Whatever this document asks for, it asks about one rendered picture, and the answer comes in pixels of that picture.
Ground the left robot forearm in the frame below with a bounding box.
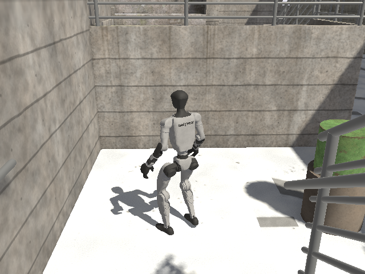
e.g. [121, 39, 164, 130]
[145, 143, 163, 167]

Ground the robot left hand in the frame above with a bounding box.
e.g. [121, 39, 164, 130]
[140, 163, 154, 179]

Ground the right robot forearm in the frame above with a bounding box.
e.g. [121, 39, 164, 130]
[193, 139, 205, 150]

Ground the left robot upper arm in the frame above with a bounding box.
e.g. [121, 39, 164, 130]
[160, 117, 173, 151]

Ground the robot right hand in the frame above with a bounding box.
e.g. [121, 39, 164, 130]
[187, 148, 198, 157]

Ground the left robot thigh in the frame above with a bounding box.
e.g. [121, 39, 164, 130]
[157, 162, 178, 202]

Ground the right robot upper arm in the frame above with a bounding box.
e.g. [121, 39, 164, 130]
[190, 112, 205, 141]

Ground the left robot shin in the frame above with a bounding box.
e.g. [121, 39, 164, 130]
[157, 194, 170, 229]

